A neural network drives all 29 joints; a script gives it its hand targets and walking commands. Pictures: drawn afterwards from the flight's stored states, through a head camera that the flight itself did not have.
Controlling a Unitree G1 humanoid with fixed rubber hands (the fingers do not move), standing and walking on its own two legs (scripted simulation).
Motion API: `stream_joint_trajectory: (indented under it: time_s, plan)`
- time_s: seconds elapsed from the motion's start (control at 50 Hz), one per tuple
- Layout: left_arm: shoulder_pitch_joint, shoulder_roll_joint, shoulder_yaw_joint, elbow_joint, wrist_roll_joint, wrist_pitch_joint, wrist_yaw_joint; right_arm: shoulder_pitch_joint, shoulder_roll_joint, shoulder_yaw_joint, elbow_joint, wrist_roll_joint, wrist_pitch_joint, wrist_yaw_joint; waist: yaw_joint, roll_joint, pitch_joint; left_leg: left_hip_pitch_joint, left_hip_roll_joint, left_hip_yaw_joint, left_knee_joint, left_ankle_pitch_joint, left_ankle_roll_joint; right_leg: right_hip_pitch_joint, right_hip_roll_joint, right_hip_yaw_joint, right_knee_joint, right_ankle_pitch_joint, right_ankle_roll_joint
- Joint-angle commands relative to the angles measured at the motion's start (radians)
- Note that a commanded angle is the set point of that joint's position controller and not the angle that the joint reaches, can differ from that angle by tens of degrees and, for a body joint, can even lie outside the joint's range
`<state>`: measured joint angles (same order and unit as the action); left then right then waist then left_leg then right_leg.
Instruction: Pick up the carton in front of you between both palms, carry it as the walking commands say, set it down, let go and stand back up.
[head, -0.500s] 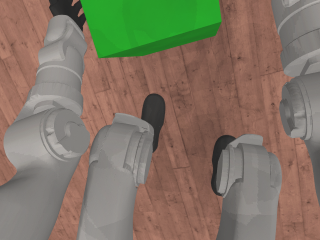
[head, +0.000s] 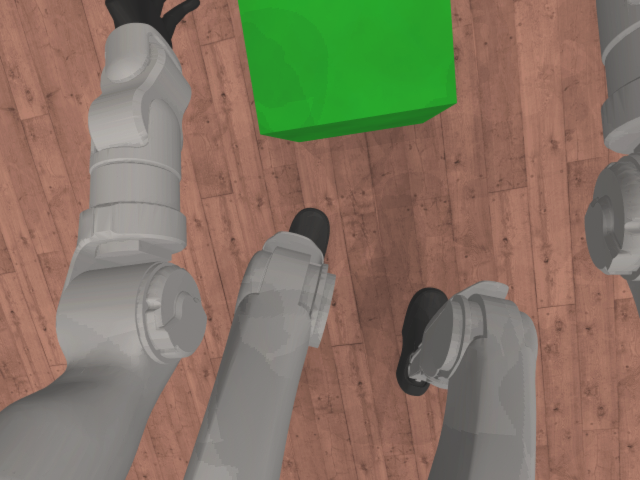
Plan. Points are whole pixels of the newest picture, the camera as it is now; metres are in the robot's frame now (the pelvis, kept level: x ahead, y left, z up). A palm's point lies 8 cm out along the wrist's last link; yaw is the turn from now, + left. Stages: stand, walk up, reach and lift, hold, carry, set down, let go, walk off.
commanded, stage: set down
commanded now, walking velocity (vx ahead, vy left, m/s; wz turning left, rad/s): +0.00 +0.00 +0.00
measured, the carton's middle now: (348, 50) +0.54 +0.11 -0.33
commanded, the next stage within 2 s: let go in 0.62 s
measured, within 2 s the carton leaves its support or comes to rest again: neither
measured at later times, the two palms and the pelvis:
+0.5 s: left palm out of the picture +0.49 +0.28 +0.03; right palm out of the picture +0.64 -0.08 +0.03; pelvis +0.03 +0.00 +0.12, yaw -1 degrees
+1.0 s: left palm out of the picture +0.41 +0.25 +0.14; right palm out of the picture +0.52 -0.13 +0.13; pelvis +0.06 +0.02 +0.24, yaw -5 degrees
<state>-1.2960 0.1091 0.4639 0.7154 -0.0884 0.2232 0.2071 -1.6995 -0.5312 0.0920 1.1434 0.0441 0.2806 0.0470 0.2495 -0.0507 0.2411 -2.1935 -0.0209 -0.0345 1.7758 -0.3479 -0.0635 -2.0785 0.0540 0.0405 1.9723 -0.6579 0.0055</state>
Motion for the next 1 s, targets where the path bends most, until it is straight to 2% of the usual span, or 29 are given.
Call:
stream_joint_trajectory:
  time_s: [0.0, 0.04, 0.08, 0.2, 0.26, 0.32, 0.42, 0.58, 0.66, 0.76, 0.84, 0.9, 0.98]
  plan:
    - [-0.214, 0.069, -0.037, -0.134, -0.005, 0.007, -0.001, -0.28, -0.117, -0.068, -0.049, -0.028, -0.022, 0.019, 0.047, -0.075, -1.185, 0.979, -0.021, 0.136, -0.105, 0.291, -0.026, 0.238, 0.033, -0.079, -0.282, 0.099, -0.025]
    - [-0.184, 0.054, -0.035, -0.128, -0.001, 0.017, -0.003, -0.264, -0.113, -0.077, -0.04, -0.039, -0.022, 0.028, 0.048, -0.083, -1.192, 0.987, -0.025, 0.135, -0.133, 0.292, -0.031, 0.259, 0.037, -0.079, -0.311, 0.107, -0.025]
    - [-0.146, 0.05, -0.022, -0.137, 0.007, 0.024, -0.004, -0.258, -0.101, -0.076, -0.064, -0.041, -0.021, 0.036, 0.062, -0.105, -1.225, 0.997, -0.031, 0.139, -0.164, 0.315, -0.031, 0.311, 0.04, -0.078, -0.341, 0.133, -0.022]
    - [-0.057, 0.084, 0.031, -0.248, 0.04, 0.041, -0.007, -0.245, -0.06, -0.064, -0.193, -0.049, 0.005, 0.043, 0.112, -0.216, -1.374, 0.984, -0.047, 0.166, -0.276, 0.428, -0.017, 0.571, 0.052, -0.065, -0.435, 0.288, -0.002]
    - [-0.033, 0.085, 0.035, -0.282, 0.04, 0.051, -0.018, -0.238, -0.038, -0.064, -0.231, -0.058, 0.022, 0.046, 0.114, -0.265, -1.395, 0.949, -0.05, 0.177, -0.333, 0.438, -0.011, 0.696, 0.052, -0.056, -0.483, 0.357, 0.005]
    - [-0.011, 0.069, 0.028, -0.29, 0.035, 0.057, -0.03, -0.221, -0.028, -0.075, -0.242, -0.074, 0.029, 0.048, 0.103, -0.283, -1.383, 0.952, -0.05, 0.18, -0.388, 0.445, -0.008, 0.76, 0.051, -0.052, -0.537, 0.394, 0.01]
    - [0.042, 0.034, 0.032, -0.261, 0.051, 0.059, -0.048, -0.162, -0.019, -0.115, -0.206, -0.112, 0.029, 0.052, 0.084, -0.258, -1.32, 1.016, -0.048, 0.175, -0.484, 0.456, -0.013, 0.774, 0.054, -0.053, -0.642, 0.397, 0.015]
    - [0.104, 0.013, 0.055, -0.282, 0.103, 0.045, -0.062, -0.079, -0.01, -0.153, -0.162, -0.131, 0.007, 0.062, 0.095, -0.195, -1.273, 1.182, -0.039, 0.165, -0.626, 0.54, -0.018, 0.818, 0.059, -0.044, -0.797, 0.445, 0.014]
    - [0.157, -0.016, 0.037, -0.298, 0.123, 0.034, -0.088, 0.0, 0.017, -0.194, -0.162, -0.152, -0.01, 0.06, 0.069, -0.172, -1.274, 1.253, -0.034, 0.16, -0.686, 0.569, -0.019, 0.882, 0.06, -0.04, -0.869, 0.499, 0.015]
    - [0.384, -0.034, -0.005, -0.337, 0.174, 0.006, -0.158, 0.238, 0.123, -0.274, -0.28, -0.204, -0.032, 0.02, 0.042, -0.142, -1.381, 1.419, -0.035, 0.156, -0.748, 0.707, -0.006, 0.998, 0.076, -0.043, -0.957, 0.657, 0.021]
    - [0.574, 0.008, -0.047, -0.383, 0.208, -0.034, -0.228, 0.467, 0.254, -0.327, -0.442, -0.236, -0.057, -0.055, 0.012, -0.125, -1.383, 1.49, -0.036, 0.141, -0.798, 0.714, 0.011, 1.12, 0.072, -0.031, -1.028, 0.74, 0.031]
    - [0.662, 0.048, -0.09, -0.395, 0.209, -0.054, -0.268, 0.595, 0.334, -0.328, -0.552, -0.24, -0.078, -0.12, -0.006, -0.116, -1.297, 1.512, -0.035, 0.131, -0.857, 0.61, 0.022, 1.216, 0.06, -0.02, -1.1, 0.69, 0.04]
    - [0.816, 0.086, -0.177, -0.343, 0.184, -0.085, -0.306, 0.772, 0.371, -0.322, -0.641, -0.225, -0.116, -0.184, -0.028, -0.08, -1.076, 1.615, -0.019, 0.117, -0.946, 0.454, 0.035, 1.211, 0.048, -0.026, -1.223, 0.469, 0.045]
